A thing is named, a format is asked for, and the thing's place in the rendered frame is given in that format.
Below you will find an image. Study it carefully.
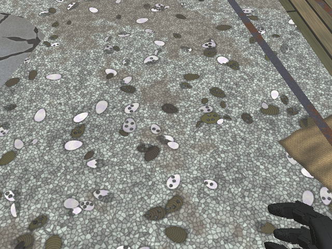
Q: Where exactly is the robot right hand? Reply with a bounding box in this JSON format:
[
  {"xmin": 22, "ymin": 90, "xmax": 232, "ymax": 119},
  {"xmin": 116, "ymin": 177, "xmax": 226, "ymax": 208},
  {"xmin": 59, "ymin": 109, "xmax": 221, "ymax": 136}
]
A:
[{"xmin": 264, "ymin": 200, "xmax": 332, "ymax": 249}]

